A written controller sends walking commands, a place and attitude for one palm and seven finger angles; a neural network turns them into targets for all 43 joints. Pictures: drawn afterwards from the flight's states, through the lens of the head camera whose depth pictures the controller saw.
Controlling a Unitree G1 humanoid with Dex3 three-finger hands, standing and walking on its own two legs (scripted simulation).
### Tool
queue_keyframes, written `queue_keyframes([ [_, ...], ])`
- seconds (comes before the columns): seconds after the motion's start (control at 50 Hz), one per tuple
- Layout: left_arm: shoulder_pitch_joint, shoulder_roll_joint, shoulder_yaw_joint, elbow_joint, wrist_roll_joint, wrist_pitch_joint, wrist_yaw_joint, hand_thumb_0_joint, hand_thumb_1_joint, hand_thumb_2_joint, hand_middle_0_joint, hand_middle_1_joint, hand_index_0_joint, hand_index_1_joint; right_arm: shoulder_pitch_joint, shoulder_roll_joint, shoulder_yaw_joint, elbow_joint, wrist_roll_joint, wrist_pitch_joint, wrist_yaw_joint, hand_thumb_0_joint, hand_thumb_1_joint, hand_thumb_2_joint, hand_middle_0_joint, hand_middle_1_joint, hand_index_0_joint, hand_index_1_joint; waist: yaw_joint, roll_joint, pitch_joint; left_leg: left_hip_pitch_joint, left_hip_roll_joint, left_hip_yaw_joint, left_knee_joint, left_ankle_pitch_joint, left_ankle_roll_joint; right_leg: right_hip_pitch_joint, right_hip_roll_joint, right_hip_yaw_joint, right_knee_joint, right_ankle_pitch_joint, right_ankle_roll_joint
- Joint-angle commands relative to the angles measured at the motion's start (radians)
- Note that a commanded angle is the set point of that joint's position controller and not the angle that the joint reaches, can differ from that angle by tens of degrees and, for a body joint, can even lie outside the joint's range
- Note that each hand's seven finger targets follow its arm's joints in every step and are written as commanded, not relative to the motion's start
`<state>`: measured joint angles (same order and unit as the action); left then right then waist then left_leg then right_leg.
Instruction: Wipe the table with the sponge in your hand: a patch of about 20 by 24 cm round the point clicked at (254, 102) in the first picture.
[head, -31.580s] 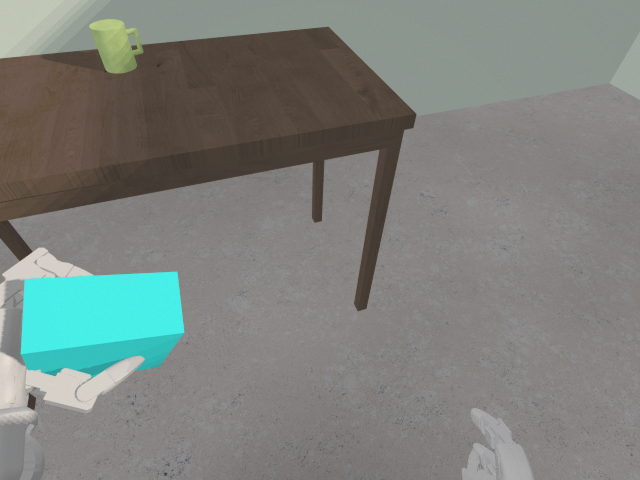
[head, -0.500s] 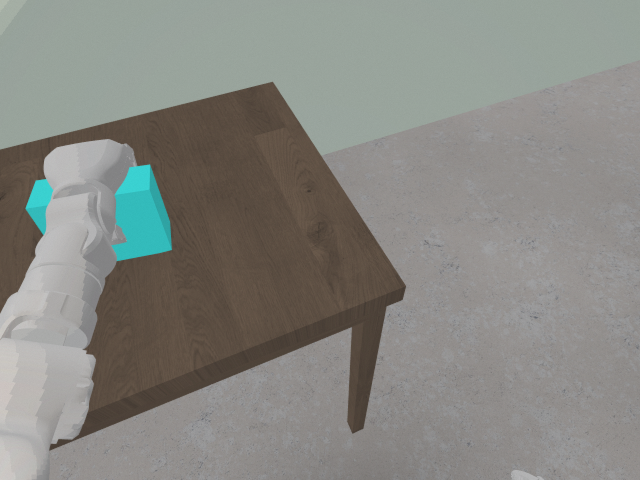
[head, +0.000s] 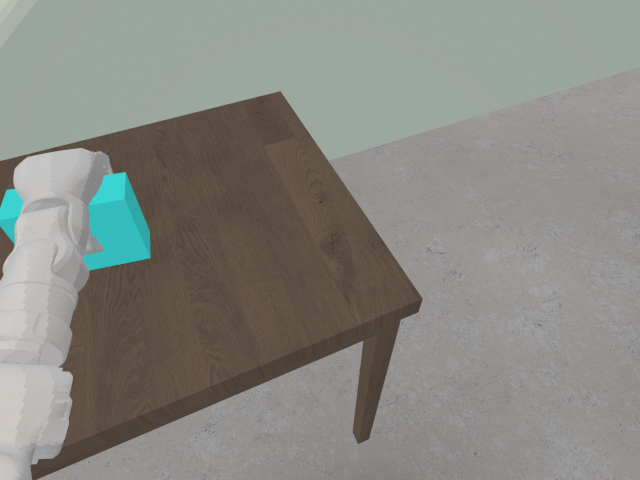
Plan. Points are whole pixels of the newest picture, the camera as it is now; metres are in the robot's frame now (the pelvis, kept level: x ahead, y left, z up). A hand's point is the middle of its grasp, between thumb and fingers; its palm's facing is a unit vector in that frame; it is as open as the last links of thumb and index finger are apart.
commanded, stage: slide back across to the first lane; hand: left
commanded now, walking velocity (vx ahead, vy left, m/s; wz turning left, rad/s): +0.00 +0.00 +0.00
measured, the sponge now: (89, 235) +0.40 +0.34 +0.08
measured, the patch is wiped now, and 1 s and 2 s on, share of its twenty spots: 1.00 1.00 1.00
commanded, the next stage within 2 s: wipe back along the first lane in 0.28 s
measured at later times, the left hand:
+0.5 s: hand (55, 220) +0.39 +0.36 +0.12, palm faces -0.08 +0.05 -1.00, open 9.8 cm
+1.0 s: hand (48, 268) +0.32 +0.33 +0.12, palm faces -0.03 +0.01 -1.00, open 9.8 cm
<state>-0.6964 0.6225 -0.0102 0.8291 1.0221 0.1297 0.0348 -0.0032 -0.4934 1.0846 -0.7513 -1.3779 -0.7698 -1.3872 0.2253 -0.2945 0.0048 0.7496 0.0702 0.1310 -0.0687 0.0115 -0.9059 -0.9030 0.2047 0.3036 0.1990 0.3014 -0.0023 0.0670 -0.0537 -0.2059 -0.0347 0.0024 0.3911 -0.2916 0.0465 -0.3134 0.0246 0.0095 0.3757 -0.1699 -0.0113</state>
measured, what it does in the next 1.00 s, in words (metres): stands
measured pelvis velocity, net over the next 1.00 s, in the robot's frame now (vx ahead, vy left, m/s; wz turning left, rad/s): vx -0.01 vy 0.00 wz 0.03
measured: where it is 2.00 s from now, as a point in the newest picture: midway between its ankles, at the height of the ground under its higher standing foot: outside the picture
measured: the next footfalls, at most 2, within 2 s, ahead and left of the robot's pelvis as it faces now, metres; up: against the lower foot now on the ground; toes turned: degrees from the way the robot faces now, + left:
none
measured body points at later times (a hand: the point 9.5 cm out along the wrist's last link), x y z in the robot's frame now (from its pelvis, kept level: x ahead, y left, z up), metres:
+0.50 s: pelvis +0.00 +0.02 +0.00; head +0.05 +0.00 +0.45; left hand +0.39 +0.35 +0.18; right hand +0.15 -0.23 -0.13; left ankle -0.06 +0.09 -0.74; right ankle +0.01 -0.12 -0.74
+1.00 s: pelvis -0.01 +0.00 +0.00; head +0.00 -0.03 +0.45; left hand +0.32 +0.33 +0.17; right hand +0.19 -0.23 -0.11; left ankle -0.06 +0.09 -0.74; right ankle +0.01 -0.12 -0.74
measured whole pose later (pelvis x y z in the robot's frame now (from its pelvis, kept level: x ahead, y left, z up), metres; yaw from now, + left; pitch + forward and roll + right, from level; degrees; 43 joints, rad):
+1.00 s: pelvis -0.01 +0.00 +0.00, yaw +2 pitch +2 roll +0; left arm -0.43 0.58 -0.04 0.45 0.96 0.20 -0.04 -0.01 -0.48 1.08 -0.74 -1.39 -0.76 -1.40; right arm 0.10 -0.29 0.03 0.71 0.05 0.12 -0.06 0.01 -0.91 -0.90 0.20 0.30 0.20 0.30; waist 0.08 0.07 -0.02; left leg -0.12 -0.05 -0.03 0.34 -0.25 0.04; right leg -0.22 0.01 -0.02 0.34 -0.15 -0.01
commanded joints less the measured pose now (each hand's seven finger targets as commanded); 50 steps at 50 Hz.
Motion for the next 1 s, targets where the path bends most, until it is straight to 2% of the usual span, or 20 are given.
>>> queue_keyframes([
  [0.0, -0.430, 0.347, 0.087, -0.246, -0.013, 0.023, 0.000, 0.000, 0.100, 1.300, -1.200, -1.600, -1.200, -1.600, -0.084, -0.147, -0.035, -0.128, -0.002, -0.040, -0.017, 0.000, -0.900, -0.900, 0.200, 0.300, 0.200, 0.300, 0.032, 0.017, -0.316, 0.005, -0.005, -0.008, -0.050, 0.490, -0.034, 0.323, 0.002, -0.018, 0.008, 0.320, -0.059],
  [0.08, -0.457, 0.300, 0.035, -0.247, -0.014, 0.005, -0.034, 0.000, 0.100, 1.300, -1.200, -1.600, -1.200, -1.600, -0.072, -0.145, -0.036, -0.118, -0.006, -0.044, -0.024, 0.000, -0.900, -0.900, 0.200, 0.300, 0.200, 0.300, 0.006, -0.004, -0.279, 0.048, -0.001, -0.016, -0.048, 0.497, -0.038, 0.274, 0.005, -0.032, -0.005, 0.288, -0.056],
  [0.14, -0.497, 0.310, 0.032, -0.243, 0.000, -0.022, -0.052, 0.000, 0.100, 1.300, -1.200, -1.600, -1.200, -1.600, -0.061, -0.146, -0.036, -0.111, -0.011, -0.046, -0.028, 0.000, -0.900, -0.900, 0.200, 0.300, 0.200, 0.300, 0.003, 0.007, -0.288, 0.071, 0.000, -0.023, -0.043, 0.532, -0.049, 0.251, 0.006, -0.036, -0.006, 0.280, -0.061],
  [0.16, -0.510, 0.281, 0.003, -0.254, -0.001, -0.030, -0.057, 0.000, 0.100, 1.300, -1.200, -1.600, -1.200, -1.600, -0.061, -0.142, -0.033, -0.115, -0.011, -0.046, -0.027, 0.000, -0.900, -0.900, 0.200, 0.300, 0.200, 0.300, 0.000, 0.015, -0.289, 0.082, -0.001, -0.026, -0.043, 0.539, -0.053, 0.244, 0.005, -0.038, -0.009, 0.276, -0.061],
  [0.2, -0.527, 0.332, 0.047, -0.274, 0.009, -0.054, -0.061, 0.000, 0.100, 1.300, -1.200, -1.600, -1.200, -1.600, -0.062, -0.145, -0.035, -0.118, -0.015, -0.048, -0.028, 0.000, -0.900, -0.900, 0.200, 0.300, 0.200, 0.300, 0.016, 0.040, -0.326, 0.098, 0.002, -0.033, -0.041, 0.599, -0.064, 0.250, 0.006, -0.033, -0.015, 0.293, -0.069],
  [0.26, -0.463, 0.290, 0.032, -0.292, 0.003, -0.071, -0.059, 0.000, 0.100, 1.300, -1.200, -1.600, -1.200, -1.600, -0.053, -0.138, -0.039, -0.118, -0.018, -0.039, -0.018, 0.000, -0.900, -0.900, 0.200, 0.300, 0.200, 0.300, 0.025, 0.065, -0.349, 0.130, 0.009, -0.039, -0.018, 0.722, -0.081, 0.250, 0.003, -0.038, 0.003, 0.331, -0.066],
  [0.3, -0.442, 0.340, 0.089, -0.308, -0.003, -0.076, -0.057, 0.000, 0.100, 1.300, -1.200, -1.600, -1.200, -1.600, -0.067, -0.143, -0.038, -0.129, -0.020, -0.034, -0.014, 0.000, -0.900, -0.900, 0.200, 0.300, 0.200, 0.300, 0.045, 0.056, -0.366, 0.125, 0.014, -0.044, -0.021, 0.764, -0.086, 0.274, 0.005, -0.033, -0.004, 0.350, -0.069],
  [0.36, -0.442, 0.323, 0.074, -0.291, -0.006, -0.065, -0.047, 0.000, 0.100, 1.300, -1.200, -1.600, -1.200, -1.600, -0.064, -0.141, -0.036, -0.119, -0.020, -0.027, -0.006, 0.000, -0.900, -0.900, 0.200, 0.300, 0.200, 0.300, 0.040, 0.043, -0.342, 0.119, 0.015, -0.046, -0.023, 0.766, -0.091, 0.268, 0.003, -0.040, 0.000, 0.343, -0.064],
  [0.4, -0.395, 0.331, 0.105, -0.347, -0.015, -0.067, -0.041, 0.000, 0.100, 1.300, -1.200, -1.600, -1.200, -1.600, -0.087, -0.138, -0.037, -0.141, -0.022, -0.030, 0.000, 0.000, -0.900, -0.900, 0.200, 0.300, 0.200, 0.300, 0.067, 0.054, -0.383, 0.117, 0.014, -0.047, -0.028, 0.797, -0.090, 0.307, 0.003, -0.033, -0.004, 0.365, -0.069],
  [0.44, -0.330, 0.309, 0.101, -0.371, -0.019, -0.061, -0.034, 0.000, 0.100, 1.300, -1.200, -1.600, -1.200, -1.600, -0.078, -0.139, -0.042, -0.132, -0.023, -0.028, 0.006, 0.000, -0.900, -0.900, 0.200, 0.300, 0.200, 0.300, 0.063, 0.035, -0.396, 0.130, 0.021, -0.049, -0.017, 0.841, -0.090, 0.315, 0.001, -0.038, 0.012, 0.388, -0.062],
  [0.46, -0.305, 0.258, 0.063, -0.386, -0.025, -0.052, -0.036, 0.000, 0.100, 1.300, -1.200, -1.600, -1.200, -1.600, -0.084, -0.136, -0.042, -0.139, -0.022, -0.028, 0.010, 0.000, -0.900, -0.900, 0.200, 0.300, 0.200, 0.300, 0.058, 0.027, -0.377, 0.133, 0.021, -0.050, -0.016, 0.836, -0.087, 0.306, 0.000, -0.038, 0.007, 0.387, -0.058],
  [0.5, -0.261, 0.298, 0.118, -0.400, -0.037, -0.040, -0.032, 0.000, 0.100, 1.300, -1.200, -1.600, -1.200, -1.600, -0.106, -0.144, -0.039, -0.144, -0.022, -0.027, 0.014, 0.000, -0.900, -0.900, 0.200, 0.300, 0.200, 0.300, 0.073, 0.014, -0.363, 0.105, 0.019, -0.046, -0.030, 0.797, -0.085, 0.324, 0.001, -0.031, -0.005, 0.382, -0.064],
  [0.54, -0.218, 0.277, 0.108, -0.429, -0.044, -0.027, -0.028, 0.000, 0.100, 1.300, -1.200, -1.600, -1.200, -1.600, -0.107, -0.141, -0.041, -0.141, -0.023, -0.027, 0.016, 0.000, -0.900, -0.900, 0.200, 0.300, 0.200, 0.300, 0.072, -0.014, -0.356, 0.098, 0.017, -0.042, -0.034, 0.773, -0.080, 0.339, -0.002, -0.036, 0.005, 0.380, -0.057],
  [0.66, -0.169, 0.236, 0.076, -0.512, -0.035, 0.030, -0.023, 0.000, 0.100, 1.300, -1.200, -1.600, -1.200, -1.600, -0.145, -0.140, -0.037, -0.142, -0.024, -0.034, 0.021, 0.000, -0.900, -0.900, 0.200, 0.300, 0.200, 0.300, 0.070, 0.003, -0.319, 0.097, 0.015, -0.042, -0.050, 0.722, -0.079, 0.330, 0.001, -0.037, -0.004, 0.339, -0.059],
  [0.7, -0.112, 0.266, 0.121, -0.531, -0.044, 0.047, -0.026, 0.000, 0.100, 1.300, -1.200, -1.600, -1.200, -1.600, -0.174, -0.138, -0.032, -0.160, -0.023, -0.040, 0.023, 0.000, -0.900, -0.900, 0.200, 0.300, 0.200, 0.300, 0.091, 0.001, -0.316, 0.085, 0.010, -0.039, -0.055, 0.691, -0.070, 0.351, 0.003, -0.026, -0.010, 0.337, -0.066],
  [0.72, -0.091, 0.235, 0.089, -0.522, -0.046, 0.054, -0.031, 0.000, 0.100, 1.300, -1.200, -1.600, -1.200, -1.600, -0.172, -0.133, -0.029, -0.153, -0.024, -0.042, 0.019, 0.000, -0.900, -0.900, 0.200, 0.300, 0.200, 0.300, 0.081, -0.014, -0.302, 0.075, 0.006, -0.030, -0.055, 0.662, -0.064, 0.358, -0.003, -0.032, -0.003, 0.336, -0.061],
  [0.8, -0.067, 0.281, 0.129, -0.549, -0.045, 0.062, -0.041, 0.000, 0.100, 1.300, -1.200, -1.600, -1.200, -1.600, -0.210, -0.133, -0.019, -0.171, -0.023, -0.041, 0.011, 0.000, -0.900, -0.900, 0.200, 0.300, 0.200, 0.300, 0.094, -0.021, -0.265, 0.036, -0.004, -0.028, -0.082, 0.521, -0.050, 0.367, -0.001, -0.022, -0.016, 0.276, -0.069],
  [0.82, -0.077, 0.232, 0.075, -0.535, -0.040, 0.066, -0.043, 0.000, 0.100, 1.300, -1.200, -1.600, -1.200, -1.600, -0.207, -0.127, -0.016, -0.162, -0.024, -0.043, 0.006, 0.000, -0.900, -0.900, 0.200, 0.300, 0.200, 0.300, 0.076, -0.028, -0.246, 0.035, -0.005, -0.020, -0.081, 0.496, -0.048, 0.354, -0.005, -0.029, -0.013, 0.263, -0.065],
  [0.88, -0.057, 0.247, 0.081, -0.517, -0.036, 0.074, -0.049, 0.000, 0.100, 1.300, -1.200, -1.600, -1.200, -1.600, -0.208, -0.132, -0.017, -0.159, -0.024, -0.042, -0.001, 0.000, -0.900, -0.900, 0.200, 0.300, 0.200, 0.300, 0.077, -0.027, -0.207, 0.019, -0.009, -0.013, -0.094, 0.403, -0.041, 0.336, -0.005, -0.028, -0.028, 0.212, -0.065],
  [0.98, -0.037, 0.206, 0.045, -0.537, -0.035, 0.068, -0.062, 0.000, 0.100, 1.300, -1.200, -1.600, -1.200, -1.600, -0.221, -0.124, -0.015, -0.172, -0.026, -0.051, -0.010, 0.000, -0.900, -0.900, 0.200, 0.300, 0.200, 0.300, 0.072, -0.012, -0.189, 0.023, -0.014, -0.009, -0.089, 0.349, -0.031, 0.315, -0.005, -0.024, -0.032, 0.177, -0.066],
])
